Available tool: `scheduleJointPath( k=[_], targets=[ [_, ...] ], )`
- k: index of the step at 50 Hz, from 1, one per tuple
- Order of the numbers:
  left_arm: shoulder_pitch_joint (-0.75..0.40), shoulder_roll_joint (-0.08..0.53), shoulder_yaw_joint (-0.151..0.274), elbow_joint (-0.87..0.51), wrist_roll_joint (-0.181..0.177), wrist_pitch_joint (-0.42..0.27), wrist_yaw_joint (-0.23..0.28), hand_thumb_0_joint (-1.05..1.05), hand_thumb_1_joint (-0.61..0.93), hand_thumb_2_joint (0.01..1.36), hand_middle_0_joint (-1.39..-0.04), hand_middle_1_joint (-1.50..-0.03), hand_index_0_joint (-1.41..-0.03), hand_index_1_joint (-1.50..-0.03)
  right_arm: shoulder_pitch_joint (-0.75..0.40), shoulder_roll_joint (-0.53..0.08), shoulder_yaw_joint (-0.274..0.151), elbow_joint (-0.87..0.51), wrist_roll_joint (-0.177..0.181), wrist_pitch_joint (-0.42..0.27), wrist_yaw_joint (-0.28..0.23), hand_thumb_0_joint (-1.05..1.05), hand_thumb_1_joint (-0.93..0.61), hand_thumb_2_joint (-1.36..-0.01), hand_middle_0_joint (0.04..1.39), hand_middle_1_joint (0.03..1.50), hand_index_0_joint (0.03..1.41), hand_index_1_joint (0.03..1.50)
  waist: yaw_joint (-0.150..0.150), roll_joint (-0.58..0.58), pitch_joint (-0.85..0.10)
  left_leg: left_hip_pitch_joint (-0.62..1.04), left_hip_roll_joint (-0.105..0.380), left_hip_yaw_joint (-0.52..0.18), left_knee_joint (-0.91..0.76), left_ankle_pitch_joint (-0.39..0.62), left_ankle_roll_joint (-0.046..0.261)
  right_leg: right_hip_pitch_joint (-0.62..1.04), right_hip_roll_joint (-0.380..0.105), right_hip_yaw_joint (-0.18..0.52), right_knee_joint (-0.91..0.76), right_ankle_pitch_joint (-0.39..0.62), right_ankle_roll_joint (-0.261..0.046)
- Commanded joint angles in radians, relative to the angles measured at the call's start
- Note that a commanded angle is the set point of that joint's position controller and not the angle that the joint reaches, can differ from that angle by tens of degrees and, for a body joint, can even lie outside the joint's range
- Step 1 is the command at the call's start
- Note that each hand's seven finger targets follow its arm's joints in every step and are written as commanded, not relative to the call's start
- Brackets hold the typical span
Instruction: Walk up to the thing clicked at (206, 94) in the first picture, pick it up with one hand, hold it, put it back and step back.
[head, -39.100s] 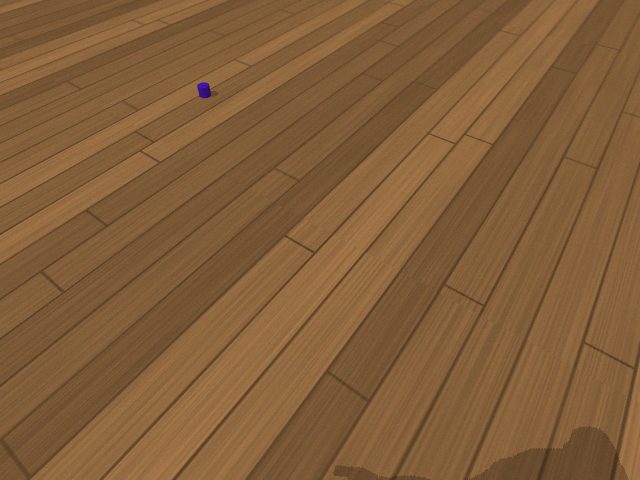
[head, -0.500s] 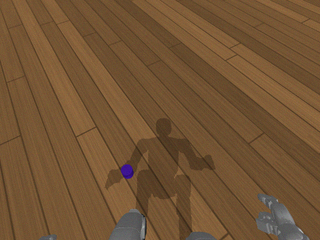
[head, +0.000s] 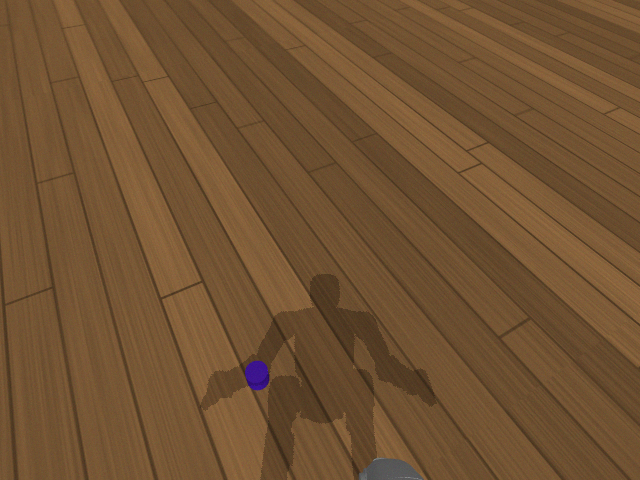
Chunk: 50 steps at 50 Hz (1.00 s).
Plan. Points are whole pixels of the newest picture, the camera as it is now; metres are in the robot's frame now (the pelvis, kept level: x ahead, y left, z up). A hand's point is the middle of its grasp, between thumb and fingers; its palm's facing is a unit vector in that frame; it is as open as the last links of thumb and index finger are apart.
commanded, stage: walk up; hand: left
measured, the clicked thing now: (257, 375) +0.51 +0.18 -0.74
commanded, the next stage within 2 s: none
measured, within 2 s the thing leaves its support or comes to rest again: neither
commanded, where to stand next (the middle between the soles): +0.11 -0.02 m, yaw -6 degrees
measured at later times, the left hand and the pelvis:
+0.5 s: hand out of the picture +0.06 +0.30 -0.15, palm faces -0.02 -0.90 -0.43, open 7.4 cm; pelvis -0.02 +0.02 -0.01, yaw +1 degrees
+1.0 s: hand (155, 466) +0.17 +0.23 -0.14, palm faces -0.08 -0.93 -0.37, open 7.4 cm; pelvis +0.05 -0.01 -0.01, yaw -2 degrees
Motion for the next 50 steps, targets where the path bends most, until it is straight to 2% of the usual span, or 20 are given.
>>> scheduleJointPath(
  k=[1, 3, 5, 6, 7, 8, 12, 17, 19, 20, 21, 22, 24, 29, 37, 38, 40, 41, 44, 50],
  targets=[
    [0.019, 0.134, 0.046, -0.035, -0.013, -0.037, 0.025, 0.0, 0.9, 0.9, -0.2, -0.3, -0.2, -0.3, -0.105, -0.219, -0.046, -0.086, -0.004, 0.004, -0.021, 0.0, -0.9, -0.9, 0.2, 0.3, 0.2, 0.3, 0.02, 0.232, -0.01, -0.159, 0.212, -0.108, -0.084, 0.551, 0.178, 0.141, -0.004, -0.053, -0.169, 0.134, 0.026],
    [0.02, 0.142, 0.049, -0.017, -0.018, -0.037, 0.046, 0.0, 0.9, 0.9, -0.2, -0.3, -0.2, -0.3, -0.122, -0.222, -0.046, -0.087, 0.01, 0.037, -0.023, 0.0, -0.9, -0.9, 0.2, 0.3, 0.2, 0.3, 0.029, 0.236, -0.038, -0.159, 0.17, -0.086, 0.019, 0.55, 0.147, 0.204, 0.035, -0.088, -0.273, 0.262, 0.019],
    [0.028, 0.191, 0.059, -0.005, -0.008, -0.042, 0.061, 0.0, 0.9, 0.9, -0.2, -0.3, -0.2, -0.3, -0.147, -0.197, -0.043, -0.094, 0.024, 0.068, -0.021, 0.0, -0.9, -0.9, 0.2, 0.3, 0.2, 0.3, 0.048, 0.162, -0.063, -0.218, 0.117, -0.074, 0.149, 0.282, 0.083, 0.284, 0.013, -0.045, -0.401, 0.393, 0.009],
    [0.027, 0.264, 0.075, -0.01, 0.004, -0.047, 0.066, 0.0, 0.9, 0.9, -0.2, -0.3, -0.2, -0.3, -0.123, -0.168, -0.038, -0.099, 0.029, 0.08, -0.021, 0.0, -0.9, -0.9, 0.2, 0.3, 0.2, 0.3, 0.044, -0.011, -0.084, -0.3, 0.032, -0.032, 0.299, 0.097, 0.035, 0.314, -0.143, 0.159, -0.455, 0.566, -0.045],
    [0.003, 0.304, 0.078, -0.035, 0.003, -0.052, 0.067, 0.0, 0.9, 0.9, -0.2, -0.3, -0.2, -0.3, -0.062, -0.133, -0.032, -0.088, 0.024, 0.096, -0.028, 0.0, -0.9, -0.9, 0.2, 0.3, 0.2, 0.3, 0.015, -0.132, -0.104, -0.281, -0.043, -0.059, 0.506, -0.31, 0.005, 0.227, -0.37, 0.434, -0.576, 0.62, -0.155],
    [-0.04, 0.337, 0.079, -0.048, 0.002, -0.047, 0.075, 0.0, 0.9, 0.9, -0.2, -0.3, -0.2, -0.3, -0.064, -0.192, -0.056, -0.076, 0.011, 0.116, -0.038, 0.0, -0.9, -0.9, 0.2, 0.3, 0.2, 0.3, 0.022, -0.122, -0.12, -0.246, -0.019, -0.14, 0.649, -0.376, 0.012, 0.142, -0.415, 0.518, -0.578, 0.513, -0.254],
    [-0.125, 0.262, 0.072, -0.056, 0.019, -0.038, 0.088, 0.0, 0.9, 0.9, -0.2, -0.3, -0.2, -0.3, -0.018, -0.221, -0.077, -0.029, 0.014, 0.109, -0.022, 0.0, -0.9, -0.9, 0.2, 0.3, 0.2, 0.3, -0.006, -0.102, -0.155, -0.266, 0.0, -0.141, 0.694, -0.213, -0.005, 0.136, -0.244, 0.256, -0.509, 0.178, -0.18],
    [-0.159, 0.26, 0.079, -0.065, 0.039, -0.017, 0.064, 0.0, 0.9, 0.9, -0.2, -0.3, -0.2, -0.3, -0.015, -0.204, -0.066, 0.019, -0.003, 0.089, -0.003, 0.0, -0.9, -0.9, 0.2, 0.3, 0.2, 0.3, 0.02, -0.228, -0.14, -0.155, -0.002, 0.027, 0.222, -0.319, -0.011, 0.088, -0.201, 0.199, -0.512, -0.102, -0.166],
    [-0.168, 0.225, 0.063, -0.059, 0.017, 0.002, 0.057, 0.0, 0.9, 0.9, -0.2, -0.3, -0.2, -0.3, 0.043, -0.203, -0.073, 0.063, -0.019, 0.077, -0.005, 0.0, -0.9, -0.9, 0.2, 0.3, 0.2, 0.3, -0.016, -0.126, -0.102, 0.017, -0.013, 0.03, 0.036, -0.115, 0.011, -0.083, -0.161, 0.159, -0.412, -0.138, -0.1],
    [-0.121, 0.186, 0.058, -0.093, 0.036, 0.005, 0.032, 0.0, 0.9, 0.9, -0.2, -0.3, -0.2, -0.3, 0.23, -0.285, -0.111, 0.077, -0.033, 0.042, -0.002, 0.0, -0.9, -0.9, 0.2, 0.3, 0.2, 0.3, -0.115, 0.071, -0.168, 0.238, 0.064, -0.219, -0.18, -0.52, 0.088, -0.309, -0.027, 0.039, -0.123, -0.382, -0.07],
    [-0.269, 0.139, 0.048, -0.135, 0.023, -0.003, 0.037, 0.0, 0.9, 0.9, -0.2, -0.3, -0.2, -0.3, 0.195, -0.461, -0.145, 0.06, -0.037, 0.026, -0.004, 0.0, -0.9, -0.9, 0.2, 0.3, 0.2, 0.3, -0.154, 0.365, -0.002, 0.096, 0.391, -0.841, -0.457, -1.003, 0.171, -0.606, 0.135, 0.022, 0.145, -0.231, 0.0],
    [-0.362, 0.256, 0.075, -0.127, 0.033, -0.019, 0.042, 0.0, 0.9, 0.9, -0.2, -0.3, -0.2, -0.3, 0.058, -0.464, -0.138, 0.029, -0.021, 0.011, -0.009, 0.0, -0.9, -0.9, 0.2, 0.3, 0.2, 0.3, -0.133, 0.134, 0.154, -0.08, 0.482, -0.947, -0.494, -0.935, 0.256, -0.576, 0.029, 0.198, 0.158, -0.09, 0.001],
    [-0.155, 0.217, 0.068, -0.036, -0.004, -0.031, 0.017, 0.0, 0.9, 0.9, -0.2, -0.3, -0.2, -0.3, -0.056, -0.332, -0.094, 0.013, -0.021, -0.026, -0.021, 0.0, -0.9, -0.9, 0.2, 0.3, 0.2, 0.3, -0.01, 0.0, 0.105, 0.065, 0.295, -0.508, -0.338, -0.456, 0.119, -0.473, 0.023, 0.201, 0.137, 0.125, -0.002],
    [-0.112, 0.186, 0.067, -0.024, 0.007, -0.037, -0.018, 0.0, 0.9, 0.9, -0.2, -0.3, -0.2, -0.3, -0.021, -0.267, -0.082, -0.001, -0.02, -0.037, -0.006, 0.0, -0.9, -0.9, 0.2, 0.3, 0.2, 0.3, -0.03, 0.17, 0.046, 0.044, 0.227, -0.199, -0.317, -0.207, 0.167, -0.235, 0.012, 0.054, -0.053, 0.19, 0.044],
    [-0.027, 0.149, 0.046, 0.021, 0.004, -0.053, 0.004, 0.0, 0.9, 0.9, -0.2, -0.3, -0.2, -0.3, 0.017, -0.246, -0.053, -0.025, 0.0, 0.008, -0.014, 0.0, -0.9, -0.9, 0.2, 0.3, 0.2, 0.3, 0.017, 0.137, -0.064, -0.048, 0.171, -0.034, 0.058, 0.346, 0.124, 0.261, 0.069, -0.095, -0.444, 0.272, -0.002],
    [0.021, 0.186, 0.059, 0.026, 0.007, -0.06, 0.011, 0.0, 0.9, 0.9, -0.2, -0.3, -0.2, -0.3, 0.07, -0.203, -0.037, -0.024, 0.009, 0.009, -0.014, 0.0, -0.9, -0.9, 0.2, 0.3, 0.2, 0.3, 0.037, 0.035, -0.122, -0.075, 0.126, -0.001, 0.23, 0.335, 0.096, 0.373, 0.042, -0.046, -0.497, 0.274, -0.018],
    [0.068, 0.319, 0.085, 0.003, -0.002, -0.065, 0.024, 0.0, 0.9, 0.9, -0.2, -0.3, -0.2, -0.3, 0.129, -0.178, -0.025, -0.044, 0.018, 0.015, -0.024, 0.0, -0.9, -0.9, 0.2, 0.3, 0.2, 0.3, 0.045, -0.2, -0.184, -0.342, -0.03, 0.008, 0.552, -0.281, 0.041, 0.478, -0.337, 0.558, -0.619, 0.217, -0.213],
    [0.045, 0.321, 0.085, -0.008, -0.009, -0.062, 0.022, 0.0, 0.9, 0.9, -0.2, -0.3, -0.2, -0.3, 0.096, -0.248, -0.052, -0.021, 0.005, 0.03, -0.035, 0.0, -0.9, -0.9, 0.2, 0.3, 0.2, 0.3, 0.044, -0.104, -0.127, -0.318, 0.012, -0.076, 0.639, -0.358, 0.04, 0.336, -0.36, 0.582, -0.622, 0.116, -0.264],
    [-0.055, 0.26, 0.06, -0.035, -0.001, -0.055, 0.032, 0.0, 0.9, 0.9, -0.2, -0.3, -0.2, -0.3, 0.103, -0.242, -0.053, 0.014, 0.014, 0.034, -0.028, 0.0, -0.9, -0.9, 0.2, 0.3, 0.2, 0.3, 0.0, -0.067, -0.049, -0.315, 0.062, -0.076, 0.542, -0.218, 0.03, 0.193, -0.228, 0.337, -0.627, -0.026, -0.193],
    [-0.153, 0.225, 0.039, -0.038, -0.001, -0.037, 0.041, 0.0, 0.9, 0.9, -0.2, -0.3, -0.2, -0.3, 0.058, -0.184, -0.042, 0.061, 0.003, 0.047, -0.022, 0.0, -0.9, -0.9, 0.2, 0.3, 0.2, 0.3, -0.017, -0.15, -0.093, -0.073, 0.038, 0.013, 0.206, -0.065, -0.001, 0.013, -0.183, 0.169, -0.485, 0.372, -0.157]
  ],
)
